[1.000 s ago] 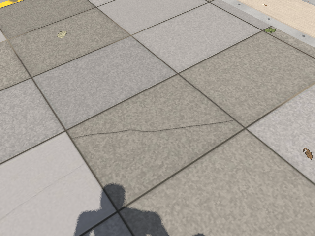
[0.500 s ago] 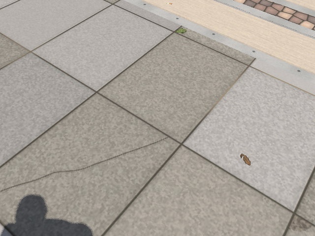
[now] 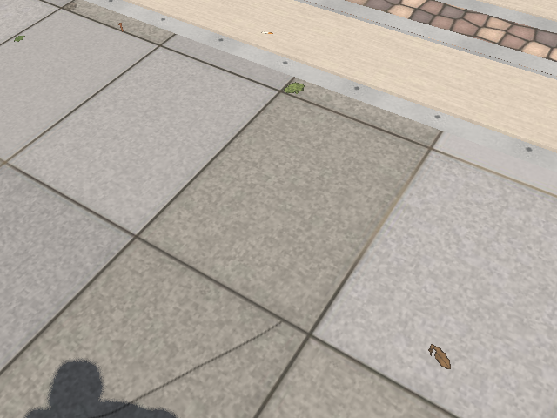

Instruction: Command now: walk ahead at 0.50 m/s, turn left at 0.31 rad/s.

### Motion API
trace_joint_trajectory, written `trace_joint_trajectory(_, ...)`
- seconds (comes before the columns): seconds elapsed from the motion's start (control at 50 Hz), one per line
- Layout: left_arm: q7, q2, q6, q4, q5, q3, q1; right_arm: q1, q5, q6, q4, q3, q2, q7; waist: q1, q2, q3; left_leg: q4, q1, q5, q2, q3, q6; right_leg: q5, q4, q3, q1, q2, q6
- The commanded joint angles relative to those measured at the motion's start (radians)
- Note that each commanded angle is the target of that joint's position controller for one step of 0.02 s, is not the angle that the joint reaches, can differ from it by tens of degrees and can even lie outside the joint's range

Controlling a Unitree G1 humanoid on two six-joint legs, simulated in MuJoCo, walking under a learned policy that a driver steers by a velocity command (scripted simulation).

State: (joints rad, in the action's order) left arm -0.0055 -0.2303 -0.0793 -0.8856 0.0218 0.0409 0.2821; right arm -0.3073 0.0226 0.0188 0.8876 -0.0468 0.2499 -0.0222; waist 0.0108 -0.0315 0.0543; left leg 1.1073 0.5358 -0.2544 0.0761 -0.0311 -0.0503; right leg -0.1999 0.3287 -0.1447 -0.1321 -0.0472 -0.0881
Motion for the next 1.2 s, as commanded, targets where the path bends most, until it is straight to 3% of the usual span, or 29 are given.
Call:
trace_joint_trajectory(0.02, 0.004, -0.099, -0.033, 0.027, -0.003, 0.023, 0.024, -0.004, 0.005, -0.009, -0.042, -0.015, 0.035, -0.014, 0.005, 0.101, 0.018, -0.037, 0.095, 0.117, 0.028, -0.003, 0.011, 0.269, -0.211, 0.119, 0.006, 0.27, -0.075)
trace_joint_trajectory(0.12, 0.013, -0.099, -0.033, -0.004, -0.005, 0.018, 0.07, 0.181, 0.007, 0.0, -0.104, 0.002, 0.009, -0.031, -0.03, 0.099, 0.052, -0.32, 0.103, 0.275, 0.012, 0.071, 0.008, 0.345, -0.207, 0.001, 0.053, 0.259, -0.061)
trace_joint_trajectory(0.2, 0.028, -0.128, -0.02, -0.041, -0.001, 0.023, 0.135, 0.273, 0.014, 0.001, -0.15, 0.006, 0.02, -0.041, -0.051, 0.09, 0.063, -0.449, 0.088, 0.218, -0.018, 0.138, -0.04, 0.497, -0.15, -0.046, 0.187, 0.303, -0.049)
trace_joint_trajectory(0.26, 0.039, -0.168, -0.003, -0.046, 0.005, 0.03, 0.12, 0.209, 0.018, -0.002, -0.143, -0.007, 0.046, -0.033, -0.005, 0.122, 0.0, -0.478, -0.038, 0.066, -0.106, 0.194, -0.102, 0.918, 0.044, -0.094, 0.262, 0.314, -0.029)
trace_joint_trajectory(0.28, 0.041, -0.185, 0.007, -0.045, 0.007, 0.034, 0.113, 0.132, 0.018, 0.001, -0.123, -0.017, 0.063, -0.028, 0.031, 0.126, -0.05, -0.492, -0.124, 0.013, -0.143, 0.201, -0.127, 0.997, 0.182, -0.102, 0.264, 0.314, -0.027)
trace_joint_trajectory(0.3, 0.04, -0.197, 0.017, -0.038, 0.005, 0.037, 0.106, 0.008, 0.022, 0.01, -0.087, -0.033, 0.088, -0.021, 0.086, 0.11, -0.122, -0.556, -0.286, 0.016, -0.173, 0.186, -0.157, 0.929, 0.38, -0.11, 0.205, 0.306, -0.017)
trace_joint_trajectory(0.32, 0.036, -0.186, 0.018, -0.014, 0.004, 0.033, 0.097, -0.146, 0.034, 0.014, -0.045, -0.063, 0.162, -0.006, 0.156, 0.029, -0.214, -0.626, -0.528, -0.044, -0.078, 0.023, -0.208, 0.658, 0.671, -0.117, 0.018, 0.276, 0.014)
trace_joint_trajectory(0.34, 0.01, -0.058, 0.01, 0.056, -0.01, 0.008, 0.149, -0.121, 0.027, 0.008, -0.058, -0.095, 0.286, 0.006, 0.072, -0.232, -0.293, -0.686, -0.848, -0.033, 0.236, -0.527, -0.38, -0.291, 1.061, -0.077, -0.455, 0.062, 0.08)
trace_joint_trajectory(0.36, 0.006, -0.143, -0.003, 0.087, -0.003, 0.023, 0.012, -0.148, -0.008, -0.003, -0.065, -0.092, 0.272, 0.007, 0.127, -0.069, -0.326, -0.81, -0.861, -0.023, 0.26, -0.712, -0.394, -0.315, 1.148, 0.157, -0.587, 0.025, 0.077)
trace_joint_trajectory(0.38, 0.002, -0.133, -0.018, 0.114, -0.013, 0.018, -0.054, -0.085, -0.011, -0.005, -0.056, -0.085, 0.243, 0.017, 0.098, -0.025, -0.174, -0.828, -0.749, 0.057, 0.244, -0.542, -0.356, -0.199, 1.099, 0.185, -0.647, 0.093, 0.066)
trace_joint_trajectory(0.4, 0.004, -0.13, -0.029, 0.107, -0.014, 0.015, -0.042, -0.039, -0.014, -0.002, -0.056, -0.071, 0.187, 0.019, 0.053, 0.041, -0.096, -0.841, -0.614, 0.186, 0.205, -0.445, -0.312, -0.129, 0.998, 0.177, -0.593, 0.129, 0.065)
trace_joint_trajectory(0.42, 0.006, -0.127, -0.022, 0.098, -0.003, 0.017, -0.033, 0.004, -0.016, 0.005, -0.06, -0.062, 0.155, 0.022, 0.012, 0.065, -0.051, -0.849, -0.515, 0.297, 0.15, -0.36, -0.274, -0.116, 0.928, 0.179, -0.533, 0.15, 0.073)
trace_joint_trajectory(0.46, 0.002, -0.114, 0.018, 0.094, 0.024, 0.015, 0.005, 0.035, -0.024, 0.023, -0.066, -0.047, 0.122, 0.022, -0.034, 0.045, -0.063, -0.868, -0.42, 0.406, 0.087, -0.267, -0.25, -0.113, 0.851, 0.18, -0.431, 0.161, 0.102)
trace_joint_trajectory(0.52, -0.007, -0.092, 0.049, 0.12, 0.028, 0.01, -0.037, -0.006, -0.025, 0.043, -0.056, -0.056, 0.161, 0.018, -0.036, 0.026, -0.05, -0.892, -0.372, 0.432, 0.042, -0.225, -0.242, -0.061, 0.744, 0.15, -0.449, 0.157, 0.134)
trace_joint_trajectory(0.64, -0.013, -0.096, 0.05, 0.204, 0.019, 0.004, -0.273, -0.124, -0.022, 0.038, -0.039, -0.058, 0.168, 0.02, 0.053, -0.022, -0.013, -0.885, -0.46, 0.401, 0.015, -0.257, -0.187, 0.149, 0.474, 0.146, -0.556, 0.13, 0.149)
trace_joint_trajectory(0.74, -0.025, -0.087, 0.03, 0.235, 0.01, -0.01, -0.367, -0.19, -0.009, 0.045, -0.012, -0.042, 0.144, 0.032, 0.095, -0.039, -0.001, -0.867, -0.576, 0.523, 0.051, -0.232, -0.16, 0.207, 0.29, 0.105, -0.51, 0.097, 0.094)
trace_joint_trajectory(0.8, -0.022, -0.125, 0.023, 0.215, 0.005, 0.003, -0.273, -0.143, 0.001, 0.055, -0.01, -0.043, 0.174, 0.041, 0.032, -0.058, -0.009, -0.806, -0.607, 0.73, 0.084, -0.193, -0.116, 0.108, 0.21, 0.098, -0.35, 0.059, 0.023)
trace_joint_trajectory(0.84, -0.004, -0.16, 0.014, 0.135, 0.001, 0.025, -0.035, -0.116, 0.008, 0.056, -0.004, -0.044, 0.19, 0.039, -0.078, -0.03, -0.124, -0.534, -0.612, 0.938, 0.042, -0.12, -0.087, 0.069, 0.142, 0.069, -0.091, -0.004, -0.026)
trace_joint_trajectory(0.86, 0.007, -0.197, 0.006, 0.099, 0.015, 0.038, 0.122, -0.116, 0.007, 0.058, -0.018, -0.034, 0.167, 0.037, -0.141, 0.014, -0.219, -0.294, -0.472, 0.739, 0.007, -0.087, -0.073, 0.02, 0.138, 0.198, 0.135, 0.109, -0.071)
trace_joint_trajectory(0.88, 0.009, -0.315, 0.007, 0.09, 0.032, 0.069, 0.209, -0.214, -0.023, 0.061, -0.043, -0.019, 0.089, 0.028, -0.106, 0.242, -0.328, 0.097, -0.155, 0.218, -0.163, 0.006, -0.013, -0.057, 0.081, 0.694, 0.381, 0.373, -0.218)
trace_joint_trajectory(0.9, -0.008, -0.265, 0.025, 0.078, -0.007, 0.063, 0.137, -0.212, 0.007, 0.066, -0.038, -0.023, 0.128, 0.026, -0.062, 0.244, -0.298, 0.197, 0.017, -0.218, -0.191, -0.039, -0.019, -0.064, -0.06, 0.947, 0.368, 0.406, -0.251)
trace_joint_trajectory(0.92, -0.016, -0.209, 0.03, 0.1, -0.022, 0.052, 0.033, -0.13, 0.02, 0.066, -0.052, -0.023, 0.142, 0.024, -0.029, 0.137, -0.139, 0.214, 0.082, -0.14, -0.117, -0.063, -0.021, -0.143, -0.061, 0.812, 0.234, 0.378, -0.241)
trace_joint_trajectory(0.94, -0.02, -0.159, 0.028, 0.108, -0.018, 0.041, -0.012, -0.046, 0.022, 0.072, -0.069, -0.017, 0.141, 0.018, -0.032, 0.051, -0.069, 0.163, 0.079, -0.075, -0.077, -0.054, -0.016, -0.074, -0.078, 0.688, 0.123, 0.332, -0.22)
trace_joint_trajectory(0.96, -0.018, -0.14, 0.025, 0.1, -0.012, 0.035, -0.017, -0.012, 0.022, 0.071, -0.084, -0.014, 0.127, 0.013, -0.016, 0.044, -0.029, 0.101, 0.062, -0.053, -0.049, -0.048, -0.01, 0.016, -0.095, 0.607, 0.05, 0.282, -0.195)
trace_joint_trajectory(1.0, -0.012, -0.136, 0.014, 0.072, -0.017, 0.031, 0.005, -0.018, 0.032, 0.049, -0.094, -0.005, 0.106, 0.007, 0.016, 0.081, -0.034, 0.014, -0.002, -0.041, -0.026, -0.034, 0.021, 0.173, -0.113, 0.511, -0.019, 0.218, -0.169)
trace_joint_trajectory(1.06, -0.008, -0.169, 0.007, 0.054, -0.023, 0.043, 0.052, 0.026, 0.027, 0.03, -0.115, 0.005, 0.09, 0.007, 0.015, 0.085, -0.031, -0.076, 0.015, -0.023, -0.023, 0.002, 0.066, 0.329, -0.126, 0.452, -0.054, 0.191, -0.186)
trace_joint_trajectory(1.1, -0.005, -0.179, 0.011, 0.046, -0.021, 0.046, 0.08, 0.101, 0.021, 0.026, -0.143, 0.011, 0.081, 0.013, 0.004, 0.078, -0.012, -0.17, 0.029, 0.025, -0.031, 0.024, 0.096, 0.556, -0.1, 0.41, -0.07, 0.173, -0.173)
trace_joint_trajectory(1.14, -0.004, -0.178, 0.019, 0.039, -0.023, 0.048, 0.108, 0.161, 0.015, 0.024, -0.164, 0.019, 0.067, 0.016, -0.015, 0.091, -0.038, -0.257, -0.001, 0.097, -0.054, 0.039, 0.105, 0.722, -0.044, 0.367, -0.061, 0.138, -0.127)
trace_joint_trajectory(1.2, 0.007, -0.181, 0.04, 0.037, -0.023, 0.052, 0.152, 0.229, 0.001, 0.021, -0.187, 0.023, 0.072, 0.02, -0.051, 0.119, -0.085, -0.343, -0.02, 0.164, -0.09, 0.035, 0.096, 0.768, 0.025, 0.384, 0.001, 0.119, -0.074)
